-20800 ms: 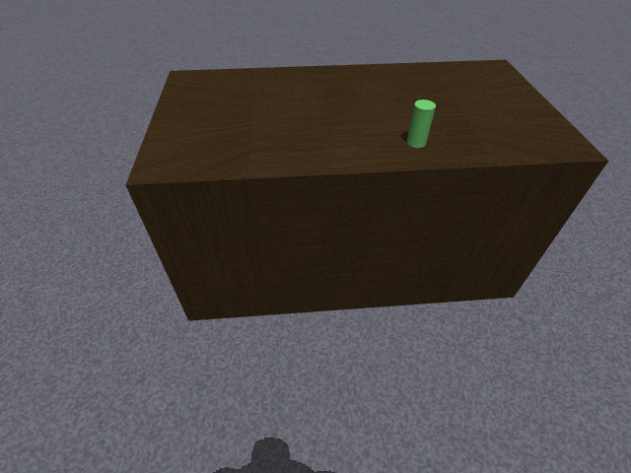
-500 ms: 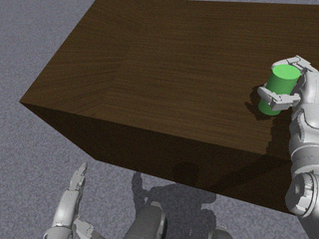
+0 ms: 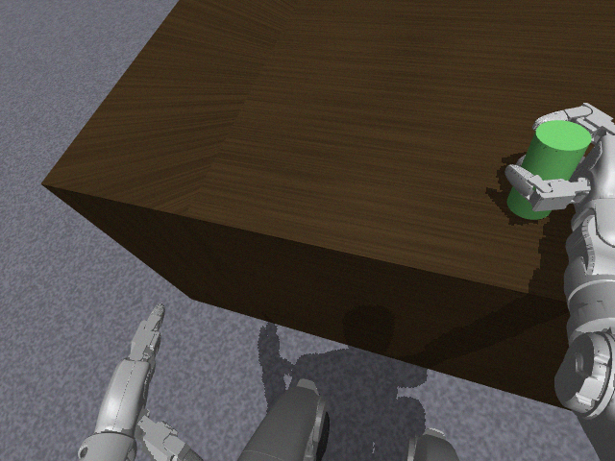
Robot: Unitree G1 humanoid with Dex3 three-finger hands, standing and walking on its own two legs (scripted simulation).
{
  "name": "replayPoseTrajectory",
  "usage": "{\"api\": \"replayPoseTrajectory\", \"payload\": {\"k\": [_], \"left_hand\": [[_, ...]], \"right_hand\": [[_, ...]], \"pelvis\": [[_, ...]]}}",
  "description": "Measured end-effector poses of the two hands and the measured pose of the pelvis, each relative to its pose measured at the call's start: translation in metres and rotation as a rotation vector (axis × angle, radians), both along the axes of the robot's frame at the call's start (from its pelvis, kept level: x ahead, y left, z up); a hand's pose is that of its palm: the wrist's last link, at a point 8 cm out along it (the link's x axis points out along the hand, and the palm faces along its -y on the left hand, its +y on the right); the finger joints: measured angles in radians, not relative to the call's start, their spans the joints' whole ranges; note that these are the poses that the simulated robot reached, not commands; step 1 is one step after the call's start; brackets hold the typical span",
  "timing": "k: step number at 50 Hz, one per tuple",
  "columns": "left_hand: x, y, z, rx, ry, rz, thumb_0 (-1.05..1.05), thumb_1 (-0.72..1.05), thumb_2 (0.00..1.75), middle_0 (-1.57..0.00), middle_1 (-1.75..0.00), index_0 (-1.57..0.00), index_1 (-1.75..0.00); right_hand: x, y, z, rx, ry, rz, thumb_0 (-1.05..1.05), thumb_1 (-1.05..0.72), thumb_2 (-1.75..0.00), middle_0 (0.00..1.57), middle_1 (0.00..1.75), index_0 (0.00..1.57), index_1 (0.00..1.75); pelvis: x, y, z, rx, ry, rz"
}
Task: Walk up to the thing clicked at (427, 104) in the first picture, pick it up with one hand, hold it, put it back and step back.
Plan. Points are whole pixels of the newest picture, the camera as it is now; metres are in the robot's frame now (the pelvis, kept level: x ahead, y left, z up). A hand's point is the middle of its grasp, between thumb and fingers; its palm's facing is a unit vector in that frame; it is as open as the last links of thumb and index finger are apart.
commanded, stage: open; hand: right
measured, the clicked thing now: (544, 173) +0.51 -0.16 +0.04
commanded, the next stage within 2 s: withdraw in 0.60 s
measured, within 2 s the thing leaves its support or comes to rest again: rests again in 0.22 s
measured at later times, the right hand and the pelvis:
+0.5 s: hand (549, 159) +0.52 -0.17 +0.05, palm faces +0.03 +1.00 +0.02, open 10.9 cm; pelvis +0.01 +0.00 +0.00, yaw +0 degrees
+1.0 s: hand (598, 130) +0.53 -0.19 +0.10, palm faces +0.09 +1.00 +0.00, open 15.1 cm; pelvis +0.01 +0.00 +0.02, yaw +0 degrees
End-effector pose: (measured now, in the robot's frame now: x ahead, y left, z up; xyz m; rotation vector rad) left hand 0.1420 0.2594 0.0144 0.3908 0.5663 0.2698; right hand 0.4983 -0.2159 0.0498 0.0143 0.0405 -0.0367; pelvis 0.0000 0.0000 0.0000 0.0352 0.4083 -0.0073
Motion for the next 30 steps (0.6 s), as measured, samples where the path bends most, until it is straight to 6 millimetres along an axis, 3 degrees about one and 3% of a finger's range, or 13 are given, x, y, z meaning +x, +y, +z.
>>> {"api": "replayPoseTrajectory", "payload": {"k": [15,30], "left_hand": [[0.0052,-0.0024,0.0012,-0.002,-0.004,-0.003,-0.01,-0.53,0.05,-0.06,-0.05,-0.06,-0.04],[0.0066,-0.0056,0.0006,-0.011,0.008,0.0,-0.01,-0.54,0.06,-0.05,-0.04,-0.05,-0.05]], "right_hand": [[0.0026,-0.0014,0.0031,0.002,0.003,0.002,0.01,0.36,-0.67,1.03,0.9,1.0,0.87],[0.0035,-0.0023,0.0024,0.0,0.002,0.003,-0.01,0.43,-0.43,0.79,0.64,0.8,0.64]], "pelvis": [[0.0037,-0.002,0.0003,0.004,0.0,-0.004],[0.0075,-0.0048,0.002,0.004,0.003,-0.001]]}}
